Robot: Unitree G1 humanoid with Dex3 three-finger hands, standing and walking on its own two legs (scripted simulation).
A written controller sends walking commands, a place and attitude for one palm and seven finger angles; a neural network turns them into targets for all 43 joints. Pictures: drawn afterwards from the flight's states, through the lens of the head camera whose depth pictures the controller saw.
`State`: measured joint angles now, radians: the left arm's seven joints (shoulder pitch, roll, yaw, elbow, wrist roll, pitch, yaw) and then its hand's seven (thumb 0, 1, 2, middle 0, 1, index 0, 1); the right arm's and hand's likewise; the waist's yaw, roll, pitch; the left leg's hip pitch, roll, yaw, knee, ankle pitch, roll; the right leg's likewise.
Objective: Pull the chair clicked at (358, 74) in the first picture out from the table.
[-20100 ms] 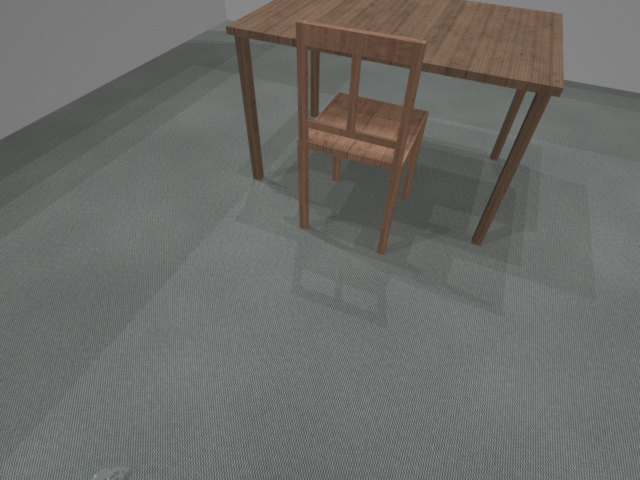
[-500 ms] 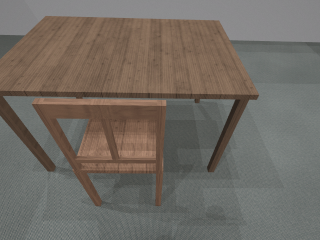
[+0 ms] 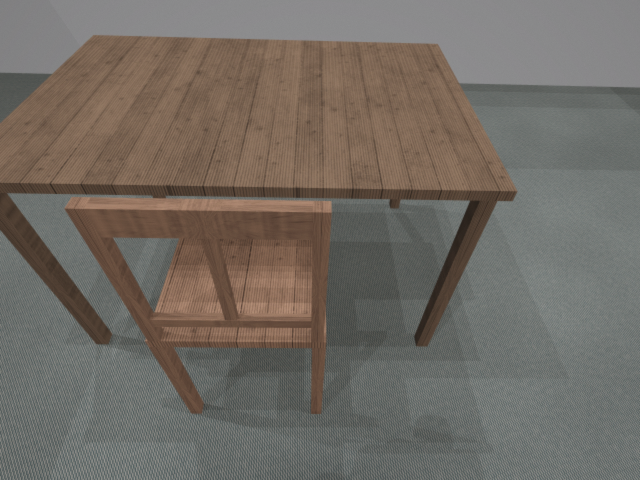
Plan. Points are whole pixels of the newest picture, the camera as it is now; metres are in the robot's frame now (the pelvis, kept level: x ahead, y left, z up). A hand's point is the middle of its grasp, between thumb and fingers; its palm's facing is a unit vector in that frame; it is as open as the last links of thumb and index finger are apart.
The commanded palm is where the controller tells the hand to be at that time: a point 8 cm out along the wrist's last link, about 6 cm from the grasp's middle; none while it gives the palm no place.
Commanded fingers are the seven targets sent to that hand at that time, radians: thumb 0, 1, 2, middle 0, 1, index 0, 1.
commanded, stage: look again from close up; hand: left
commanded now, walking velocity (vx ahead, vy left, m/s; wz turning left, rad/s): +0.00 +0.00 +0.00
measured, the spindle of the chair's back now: (221, 280) +0.46 +0.21 -0.10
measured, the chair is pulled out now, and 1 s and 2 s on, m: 0.00 0.00 0.00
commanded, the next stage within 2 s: raise the hand toward the chair's back in 0.06 s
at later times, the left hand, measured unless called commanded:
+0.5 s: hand (218, 415) +0.20 +0.14 -0.01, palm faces -0.01 -1.00 +0.09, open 8.4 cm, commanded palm +0.12 +0.22 -0.07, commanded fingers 0.00 0.48 0.72 -0.16 -0.23 -0.16 -0.23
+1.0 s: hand (194, 453) +0.17 +0.18 -0.08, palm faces +0.03 -1.00 +0.04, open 12.8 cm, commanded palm +0.14 +0.25 -0.06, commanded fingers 0.00 -0.10 0.47 -0.10 -0.14 -0.10 -0.14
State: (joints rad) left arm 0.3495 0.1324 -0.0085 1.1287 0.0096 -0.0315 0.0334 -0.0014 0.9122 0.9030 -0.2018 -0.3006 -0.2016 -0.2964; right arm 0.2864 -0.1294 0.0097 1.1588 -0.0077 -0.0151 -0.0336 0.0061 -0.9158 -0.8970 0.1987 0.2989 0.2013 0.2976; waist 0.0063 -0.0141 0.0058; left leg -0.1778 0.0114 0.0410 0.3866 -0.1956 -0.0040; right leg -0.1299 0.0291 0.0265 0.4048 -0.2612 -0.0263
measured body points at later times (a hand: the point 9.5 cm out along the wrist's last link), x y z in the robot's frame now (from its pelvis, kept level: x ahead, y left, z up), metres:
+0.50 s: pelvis -0.03 +0.00 -0.06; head -0.01 +0.01 +0.39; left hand +0.20 +0.19 -0.02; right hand +0.17 -0.25 -0.11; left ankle +0.01 +0.12 -0.74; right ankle -0.03 -0.10 -0.74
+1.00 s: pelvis -0.05 +0.01 -0.10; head +0.02 +0.01 +0.34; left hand +0.17 +0.23 -0.08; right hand +0.12 -0.19 -0.20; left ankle +0.01 +0.12 -0.74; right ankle -0.03 -0.10 -0.74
